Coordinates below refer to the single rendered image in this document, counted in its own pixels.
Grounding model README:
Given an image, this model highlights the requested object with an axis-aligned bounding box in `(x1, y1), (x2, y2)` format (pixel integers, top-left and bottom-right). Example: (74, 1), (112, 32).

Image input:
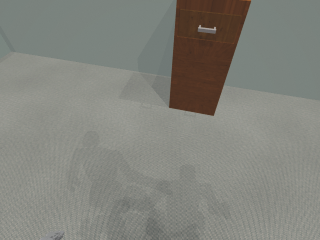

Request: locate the handle
(197, 25), (217, 34)

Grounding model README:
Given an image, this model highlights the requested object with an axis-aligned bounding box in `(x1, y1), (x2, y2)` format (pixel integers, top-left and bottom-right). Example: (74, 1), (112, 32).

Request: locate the drawer
(178, 9), (242, 43)

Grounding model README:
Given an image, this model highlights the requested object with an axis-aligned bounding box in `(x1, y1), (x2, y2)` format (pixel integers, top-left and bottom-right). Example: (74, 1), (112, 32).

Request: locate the left robot hand
(40, 230), (64, 240)

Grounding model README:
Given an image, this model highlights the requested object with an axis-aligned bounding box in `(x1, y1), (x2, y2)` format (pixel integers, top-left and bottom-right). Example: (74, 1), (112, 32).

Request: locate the cabinet
(169, 0), (251, 116)

